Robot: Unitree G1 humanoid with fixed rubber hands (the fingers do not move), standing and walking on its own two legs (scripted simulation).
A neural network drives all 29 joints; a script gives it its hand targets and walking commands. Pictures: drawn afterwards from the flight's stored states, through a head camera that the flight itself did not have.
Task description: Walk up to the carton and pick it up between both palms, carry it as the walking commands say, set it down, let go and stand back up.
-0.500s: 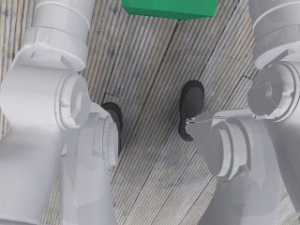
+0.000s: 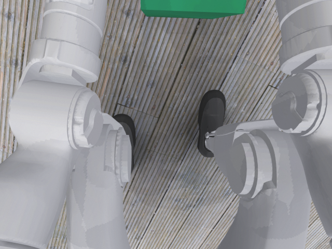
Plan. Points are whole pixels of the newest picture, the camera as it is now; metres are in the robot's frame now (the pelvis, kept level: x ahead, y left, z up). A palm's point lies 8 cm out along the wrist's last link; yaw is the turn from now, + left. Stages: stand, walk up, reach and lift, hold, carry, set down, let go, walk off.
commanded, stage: reach and lift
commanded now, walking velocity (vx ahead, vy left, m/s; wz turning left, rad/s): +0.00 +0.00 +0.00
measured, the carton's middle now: out of the picture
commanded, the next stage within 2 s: none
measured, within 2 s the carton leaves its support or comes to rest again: neither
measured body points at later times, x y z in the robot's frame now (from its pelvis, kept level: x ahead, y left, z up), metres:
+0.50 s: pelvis -0.01 -0.01 +0.01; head +0.38 -0.03 +0.23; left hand +0.59 +0.08 -0.15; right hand +0.59 -0.17 -0.15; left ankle +0.09 +0.12 -0.34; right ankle +0.15 -0.14 -0.34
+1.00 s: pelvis -0.01 -0.01 +0.04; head +0.36 -0.04 +0.28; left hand +0.59 +0.08 -0.08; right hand +0.57 -0.17 -0.10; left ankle +0.09 +0.12 -0.34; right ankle +0.15 -0.14 -0.34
